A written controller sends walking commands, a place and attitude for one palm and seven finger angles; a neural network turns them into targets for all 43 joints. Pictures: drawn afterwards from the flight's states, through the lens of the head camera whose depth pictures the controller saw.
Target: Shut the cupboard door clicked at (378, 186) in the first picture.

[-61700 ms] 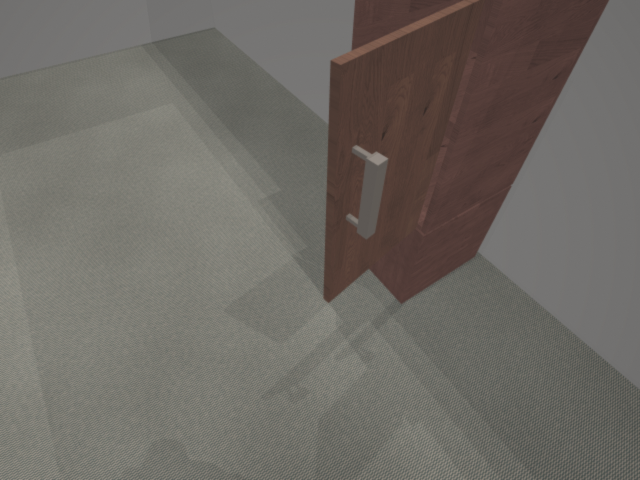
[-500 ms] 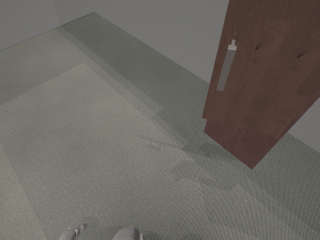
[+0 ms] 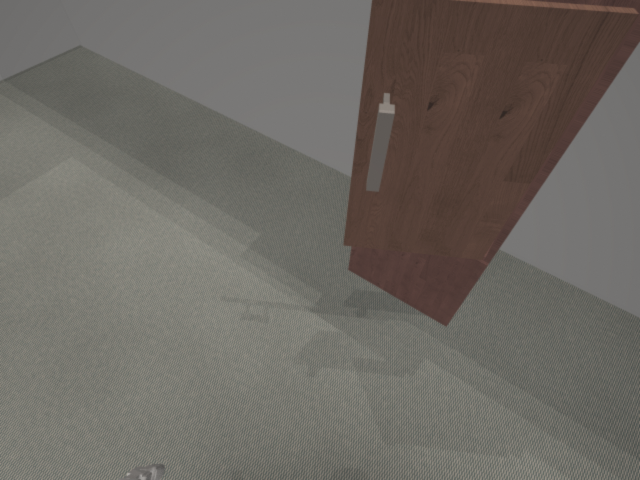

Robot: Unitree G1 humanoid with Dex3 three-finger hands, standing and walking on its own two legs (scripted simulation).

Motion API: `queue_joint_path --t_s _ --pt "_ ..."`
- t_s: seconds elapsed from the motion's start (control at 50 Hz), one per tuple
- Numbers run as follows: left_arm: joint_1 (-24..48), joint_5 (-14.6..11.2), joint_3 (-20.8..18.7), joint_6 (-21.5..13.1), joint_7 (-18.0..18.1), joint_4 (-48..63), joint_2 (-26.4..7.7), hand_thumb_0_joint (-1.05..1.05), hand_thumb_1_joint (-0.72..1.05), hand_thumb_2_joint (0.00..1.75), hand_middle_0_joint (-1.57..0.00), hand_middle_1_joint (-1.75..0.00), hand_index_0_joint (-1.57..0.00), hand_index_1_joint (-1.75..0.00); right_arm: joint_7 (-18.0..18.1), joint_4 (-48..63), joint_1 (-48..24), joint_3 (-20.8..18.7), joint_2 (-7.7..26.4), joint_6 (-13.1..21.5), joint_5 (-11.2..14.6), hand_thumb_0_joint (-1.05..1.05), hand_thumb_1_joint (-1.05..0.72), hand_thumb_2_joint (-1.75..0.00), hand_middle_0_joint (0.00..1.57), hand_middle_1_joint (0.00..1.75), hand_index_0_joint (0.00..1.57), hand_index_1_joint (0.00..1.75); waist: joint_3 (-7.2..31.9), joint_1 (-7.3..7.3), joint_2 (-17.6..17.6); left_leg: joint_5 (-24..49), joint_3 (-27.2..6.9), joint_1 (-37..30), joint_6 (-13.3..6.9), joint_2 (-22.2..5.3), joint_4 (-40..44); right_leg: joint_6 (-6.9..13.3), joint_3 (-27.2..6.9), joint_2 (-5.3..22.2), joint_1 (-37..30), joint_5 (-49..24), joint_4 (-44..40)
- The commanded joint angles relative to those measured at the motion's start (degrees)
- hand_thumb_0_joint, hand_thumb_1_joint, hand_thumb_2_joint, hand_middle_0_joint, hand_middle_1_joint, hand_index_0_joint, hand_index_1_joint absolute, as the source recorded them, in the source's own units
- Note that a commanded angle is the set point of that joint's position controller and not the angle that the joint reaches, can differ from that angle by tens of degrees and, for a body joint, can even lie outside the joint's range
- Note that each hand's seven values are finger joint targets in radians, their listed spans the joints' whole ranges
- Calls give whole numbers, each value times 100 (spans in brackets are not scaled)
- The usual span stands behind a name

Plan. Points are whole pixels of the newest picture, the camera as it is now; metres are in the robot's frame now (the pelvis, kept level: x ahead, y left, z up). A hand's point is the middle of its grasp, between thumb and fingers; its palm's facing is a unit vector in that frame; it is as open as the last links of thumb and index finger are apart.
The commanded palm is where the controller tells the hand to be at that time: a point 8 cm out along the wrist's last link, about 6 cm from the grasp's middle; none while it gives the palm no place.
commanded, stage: take the last steps up to it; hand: left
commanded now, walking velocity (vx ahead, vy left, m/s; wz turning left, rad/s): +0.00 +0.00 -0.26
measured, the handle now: (379, 144) +0.66 -0.08 +0.01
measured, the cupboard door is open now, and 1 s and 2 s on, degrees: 28 28 28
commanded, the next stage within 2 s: come to a stop and stand still in 0.76 s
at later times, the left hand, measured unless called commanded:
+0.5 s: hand (204, 478) +0.14 +0.17 -0.18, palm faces -0.14 -0.98 -0.15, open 7.3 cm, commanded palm none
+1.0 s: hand (315, 368) +0.30 +0.02 -0.17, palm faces -0.20 -0.96 -0.20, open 7.2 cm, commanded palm none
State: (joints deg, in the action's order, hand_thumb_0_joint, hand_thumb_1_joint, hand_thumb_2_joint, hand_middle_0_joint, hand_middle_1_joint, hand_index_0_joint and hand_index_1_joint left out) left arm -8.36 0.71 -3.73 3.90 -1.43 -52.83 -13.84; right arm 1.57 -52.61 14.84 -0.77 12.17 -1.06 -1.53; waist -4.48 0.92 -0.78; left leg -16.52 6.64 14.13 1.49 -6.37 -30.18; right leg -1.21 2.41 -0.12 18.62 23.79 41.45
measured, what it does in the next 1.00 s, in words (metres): walks ahead: right foot, then left foot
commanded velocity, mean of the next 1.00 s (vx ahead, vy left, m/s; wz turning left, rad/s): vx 0.13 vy -0.08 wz -0.13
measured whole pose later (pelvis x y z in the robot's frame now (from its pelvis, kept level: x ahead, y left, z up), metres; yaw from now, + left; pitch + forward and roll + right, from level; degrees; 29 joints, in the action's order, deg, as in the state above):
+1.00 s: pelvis +0.20 -0.14 +0.00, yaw -11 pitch +1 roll -1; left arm -9.2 1.1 -1.8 -0.9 1.2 -59.4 -9.3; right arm 1.6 -57.5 12.2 -1.7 11.5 0.1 -0.7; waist -3.8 1.8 -1.6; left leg -22.6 4.9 24.0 2.4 -3.4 -47.9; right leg 3.1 6.6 -1.5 14.3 12.3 25.4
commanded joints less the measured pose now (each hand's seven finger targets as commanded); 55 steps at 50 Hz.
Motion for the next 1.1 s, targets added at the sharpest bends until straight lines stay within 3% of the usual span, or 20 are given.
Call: queue_joint_path --t_s 0.0,0.02,0.04,0.06,0.12,0.22,0.3,0.34,0.36,0.42,0.5,0.66,0.7,0.72,0.74,0.76,0.88,0.98,1.02,1.08 --pt "-738 64 -141 -272 86 140 -756 0 90 90 -20 -30 -20 -30 7 213 132 -385 941 32 97 0 -90 -90 20 30 20 30 927 -248 72 1105 -159 501 -149 -501 -629 344 -904 728 -1885 -2337 -2187" --pt "-871 100 -225 -309 148 53 -1254 0 90 90 -20 -30 -20 -30 -23 400 -74 -280 512 29 111 0 -90 -90 20 30 20 30 702 -325 1522 -1558 237 1633 164 304 -1599 957 -2255 1980 -2091 -3379 -2420" --pt "-1036 52 -210 -300 157 36 -1319 0 90 90 -20 -30 -20 -30 21 440 -395 -269 621 -46 81 0 -90 -90 20 30 20 30 608 -504 1235 -1966 -399 1693 142 281 -2460 1404 -2353 2130 -1666 -3488 -2466" --pt "-876 74 -236 -324 186 -19 -1158 0 90 90 -20 -30 -20 -30 49 335 -338 -301 627 -54 61 0 -90 -90 20 30 20 30 576 -352 1764 -1823 -544 2117 144 284 -3078 1499 -2464 1854 -1813 -3236 -2511" --pt "-308 57 -140 -334 196 113 -781 0 90 90 -20 -30 -20 -30 -55 127 -187 -317 677 6 13 0 -90 -90 20 30 20 30 412 -70 1118 -987 -452 1900 202 78 -3231 1367 -1495 1306 -1338 -1731 -2592" --pt "-377 106 -177 -410 124 24 -876 0 90 90 -20 -30 -20 -30 -128 180 -249 -314 517 95 -10 0 -90 -90 20 30 20 30 152 -73 952 -820 -149 1243 158 214 -1633 1398 -1581 1149 -768 -301 -2862" --pt "-166 29 -175 -369 54 -1 -673 0 90 90 -20 -30 -20 -30 -6 -175 867 -295 632 302 -11 0 -90 -90 20 30 20 30 437 426 551 200 -91 -890 83 292 535 962 -1275 592 126 -265 -1669" --pt "-196 17 -38 -359 -49 320 -156 0 90 90 -20 -30 -20 -30 116 -315 1742 -490 1693 352 -143 0 -90 -90 20 30 20 30 496 688 -1828 -1450 -3649 -1950 -940 -2359 1941 325 -186 -335 2179 1050 1260" --pt "133 128 -105 -341 -87 396 -450 0 90 90 -20 -30 -20 -30 132 -278 1611 -464 1623 344 -94 0 -90 -90 20 30 20 30 259 645 -941 -1516 -3688 -1394 -1134 -2486 2123 343 -692 85 2267 737 1982" --pt "119 153 -145 -326 -190 205 -389 0 90 90 -20 -30 -20 -30 137 -113 867 -303 1102 410 -71 0 -90 -90 20 30 20 30 -123 204 -729 21 -2178 -712 -922 -1863 2002 147 -616 443 2120 -315 2528" --pt "51 92 -49 -235 -226 76 -109 0 90 90 -20 -30 -20 -30 128 -272 967 -286 998 452 -54 0 -90 -90 20 30 20 30 48 106 -793 1928 -616 -969 -744 -1374 1690 16 -240 406 1767 -820 1595" --pt "333 86 -20 -289 -220 76 -167 0 90 90 -20 -30 -20 -30 40 -452 848 -440 1157 320 -59 0 -90 -90 20 30 20 30 107 121 -1021 1693 -78 -572 -603 -1324 1242 150 339 183 344 -1184 -500" --pt "-533 101 -94 -370 -175 -194 -379 0 90 90 -20 -30 -20 -30 17 -475 703 -436 1110 280 -24 0 -90 -90 20 30 20 30 435 -317 -555 2012 201 -152 -355 -993 146 263 465 -80 -1109 -1457 -1302" --pt "-1322 118 -190 -453 -111 -438 -785 0 90 90 -20 -30 -20 -30 -33 -458 691 -401 911 299 45 0 -90 -90 20 30 20 30 903 -680 355 1433 511 695 -156 -567 -1135 481 -140 427 -2454 -1390 -1675" --pt "-1987 124 -305 -514 -10 -649 -1337 0 90 90 -20 -30 -20 -30 -45 -261 589 -271 366 304 133 0 -90 -90 20 30 20 30 1365 -880 1965 -2002 543 1937 21 383 -2963 1120 -2089 1906 -3276 -2106 -2165" --pt "-1835 55 -280 -508 62 -644 -1364 0 90 90 -20 -30 -20 -30 5 -149 374 -280 493 259 140 0 -90 -90 20 30 20 30 1358 -783 1715 -2288 -211 2134 -89 292 -3901 1466 -2388 2158 -2781 -2428 -2513" --pt "-156 82 62 -602 277 -298 -300 0 90 90 -20 -30 -20 -30 -49 -487 685 -169 78 107 20 0 -90 -90 20 30 20 30 732 209 541 -861 -452 939 41 15 -2833 1326 -685 1494 -604 -3527 -2464" --pt "-224 13 117 -599 340 -489 -261 0 90 90 -20 -30 -20 -30 -11 -620 558 -53 -19 95 116 0 -90 -90 20 30 20 30 828 154 523 375 -471 -87 79 289 -68 1042 -612 1287 -940 -4594 -1904" --pt "-374 -72 100 -513 375 -477 -252 0 90 90 -20 -30 -20 -30 18 -560 450 -128 406 102 108 0 -90 -90 20 30 20 30 839 63 12 2847 -939 -645 -218 -247 462 517 -499 1036 -695 -3746 -1605" --pt "-527 -1 86 -338 422 -388 -230 0 90 90 -20 -30 -20 -30 95 -328 -52 -215 709 15 71 0 -90 -90 20 30 20 30 342 -95 -793 3996 -1262 -309 -652 -701 456 261 -278 583 -571 -2460 -1285"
